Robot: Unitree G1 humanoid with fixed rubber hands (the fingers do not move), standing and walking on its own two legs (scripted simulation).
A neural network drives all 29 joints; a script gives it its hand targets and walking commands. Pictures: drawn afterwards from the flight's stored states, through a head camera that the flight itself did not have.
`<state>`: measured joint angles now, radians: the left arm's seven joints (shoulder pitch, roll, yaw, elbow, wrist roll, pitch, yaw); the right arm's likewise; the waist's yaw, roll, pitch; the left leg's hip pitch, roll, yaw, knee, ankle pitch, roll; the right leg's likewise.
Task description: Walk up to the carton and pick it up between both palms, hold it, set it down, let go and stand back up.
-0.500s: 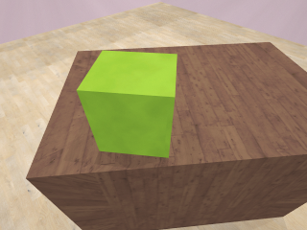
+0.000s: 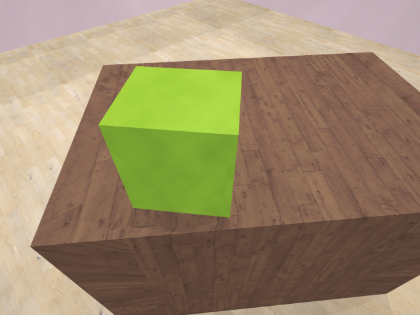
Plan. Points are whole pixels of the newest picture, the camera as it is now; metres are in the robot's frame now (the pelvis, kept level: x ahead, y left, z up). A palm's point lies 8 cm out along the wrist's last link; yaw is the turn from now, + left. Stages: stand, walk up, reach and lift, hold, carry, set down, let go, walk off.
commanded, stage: stand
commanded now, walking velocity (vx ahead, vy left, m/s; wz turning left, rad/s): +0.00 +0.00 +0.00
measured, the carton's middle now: (184, 144) +0.46 +0.06 +0.09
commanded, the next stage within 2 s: none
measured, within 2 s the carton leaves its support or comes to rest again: neither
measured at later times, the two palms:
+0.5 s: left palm out of the picture +0.01 +0.24 -0.14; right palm out of the picture +0.01 -0.22 -0.14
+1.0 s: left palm out of the picture +0.01 +0.24 -0.14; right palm out of the picture +0.02 -0.21 -0.14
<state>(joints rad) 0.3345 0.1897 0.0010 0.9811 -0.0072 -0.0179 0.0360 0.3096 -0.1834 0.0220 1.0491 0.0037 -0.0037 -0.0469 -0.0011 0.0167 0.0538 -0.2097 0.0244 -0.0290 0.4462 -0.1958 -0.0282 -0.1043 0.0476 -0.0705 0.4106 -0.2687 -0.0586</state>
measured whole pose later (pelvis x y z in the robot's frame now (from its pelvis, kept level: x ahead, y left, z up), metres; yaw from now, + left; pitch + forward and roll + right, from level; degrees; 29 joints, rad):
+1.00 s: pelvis +0.02 +0.01 +0.00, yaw -1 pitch -2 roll +0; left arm 0.34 0.17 0.00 1.01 -0.01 -0.02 0.05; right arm 0.27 -0.16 0.02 1.09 0.01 -0.01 -0.06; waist 0.00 0.01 0.06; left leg -0.18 0.02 -0.01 0.44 -0.22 -0.01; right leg -0.07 0.03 -0.05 0.39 -0.28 -0.04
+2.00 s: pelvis +0.00 +0.02 +0.00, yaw -1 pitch -2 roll +0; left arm 0.34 0.16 0.00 1.05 -0.01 -0.02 0.05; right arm 0.30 -0.15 0.02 1.10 0.01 -0.01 -0.05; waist 0.00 0.01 0.06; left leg -0.19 0.01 0.00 0.43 -0.20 0.00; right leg -0.10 0.02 -0.04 0.40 -0.27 -0.03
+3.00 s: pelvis +0.01 +0.02 +0.00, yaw -1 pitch -2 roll +0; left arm 0.33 0.15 0.00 1.05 -0.01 -0.02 0.05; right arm 0.29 -0.15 0.02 1.09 0.01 -0.01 -0.05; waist 0.00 0.01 0.06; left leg -0.19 0.01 0.00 0.44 -0.21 0.00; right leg -0.09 0.02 -0.05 0.41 -0.28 -0.02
